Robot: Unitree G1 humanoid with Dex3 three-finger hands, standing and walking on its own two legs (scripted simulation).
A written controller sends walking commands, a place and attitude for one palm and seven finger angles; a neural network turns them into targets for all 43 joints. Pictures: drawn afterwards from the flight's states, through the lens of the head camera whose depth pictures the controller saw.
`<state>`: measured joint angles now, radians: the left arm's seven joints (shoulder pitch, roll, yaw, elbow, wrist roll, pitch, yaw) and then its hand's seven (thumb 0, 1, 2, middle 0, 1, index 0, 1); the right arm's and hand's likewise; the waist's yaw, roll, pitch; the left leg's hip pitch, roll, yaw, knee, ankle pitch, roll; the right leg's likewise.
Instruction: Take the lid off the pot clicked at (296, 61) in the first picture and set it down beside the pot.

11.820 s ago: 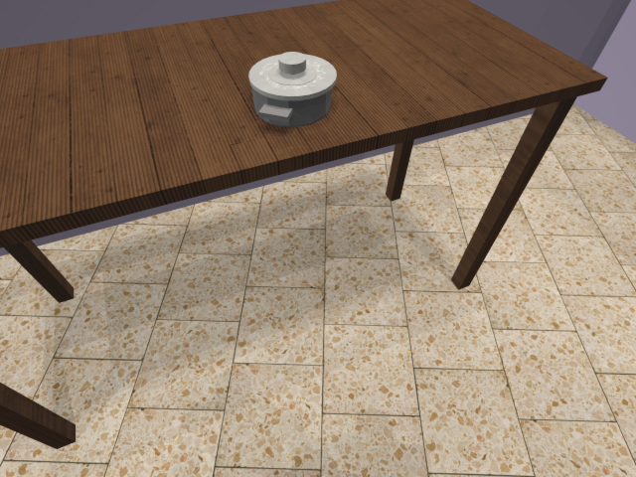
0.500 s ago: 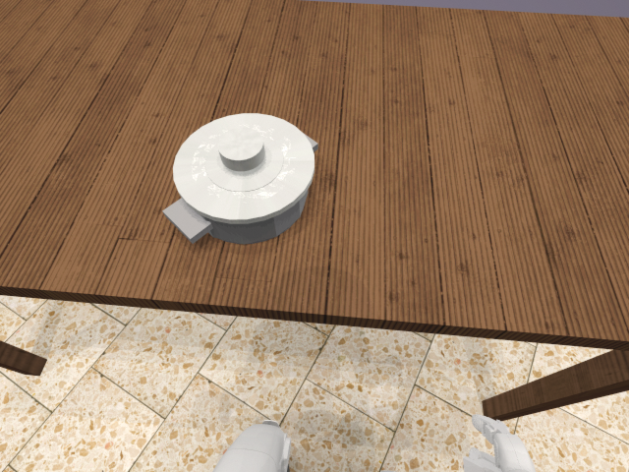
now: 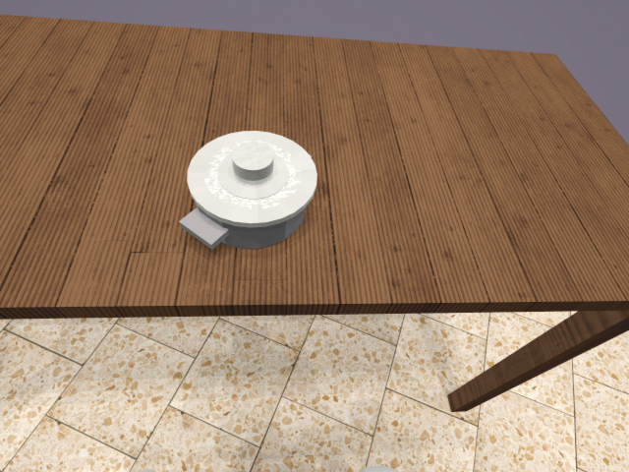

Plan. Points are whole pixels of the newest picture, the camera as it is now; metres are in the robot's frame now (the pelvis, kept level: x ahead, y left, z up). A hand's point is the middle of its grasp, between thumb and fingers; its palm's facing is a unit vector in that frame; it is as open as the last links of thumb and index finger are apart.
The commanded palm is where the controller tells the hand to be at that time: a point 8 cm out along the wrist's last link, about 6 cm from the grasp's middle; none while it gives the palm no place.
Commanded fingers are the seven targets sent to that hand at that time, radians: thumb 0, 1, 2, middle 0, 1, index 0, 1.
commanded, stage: come to a stop and stand still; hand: left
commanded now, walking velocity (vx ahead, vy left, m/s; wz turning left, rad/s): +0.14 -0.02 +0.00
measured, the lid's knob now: (253, 161) +0.44 +0.09 +0.15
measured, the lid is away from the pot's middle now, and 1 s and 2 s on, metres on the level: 0.00 0.00 0.00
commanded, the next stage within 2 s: look again from close up in 0.90 s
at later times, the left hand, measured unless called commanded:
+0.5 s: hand out of the picture +0.04 +0.15 -0.20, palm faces +0.03 -0.98 -0.18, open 7.4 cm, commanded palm none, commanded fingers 0.00 0.90 0.90 -0.20 -0.30 -0.20 -0.30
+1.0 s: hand out of the picture +0.11 +0.16 -0.19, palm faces +0.02 -0.97 -0.23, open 7.4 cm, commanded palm none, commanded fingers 0.00 0.90 0.90 -0.20 -0.30 -0.20 -0.30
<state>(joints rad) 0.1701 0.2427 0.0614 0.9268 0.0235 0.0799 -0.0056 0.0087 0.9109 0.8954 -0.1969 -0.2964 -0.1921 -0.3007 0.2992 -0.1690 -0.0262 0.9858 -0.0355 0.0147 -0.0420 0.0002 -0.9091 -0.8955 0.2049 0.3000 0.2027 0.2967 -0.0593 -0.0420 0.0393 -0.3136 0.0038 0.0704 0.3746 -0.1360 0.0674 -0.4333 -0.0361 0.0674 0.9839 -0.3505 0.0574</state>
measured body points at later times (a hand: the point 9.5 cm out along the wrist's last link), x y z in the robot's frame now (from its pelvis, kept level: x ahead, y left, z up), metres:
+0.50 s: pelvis +0.05 -0.02 -0.02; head +0.08 -0.01 +0.43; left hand +0.04 +0.20 -0.18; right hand +0.08 -0.25 -0.18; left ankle +0.06 +0.08 -0.75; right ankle -0.07 -0.15 -0.74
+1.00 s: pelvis +0.06 -0.02 -0.01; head +0.10 -0.02 +0.43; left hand +0.11 +0.21 -0.17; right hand +0.11 -0.27 -0.17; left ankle +0.06 +0.08 -0.75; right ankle -0.02 -0.14 -0.75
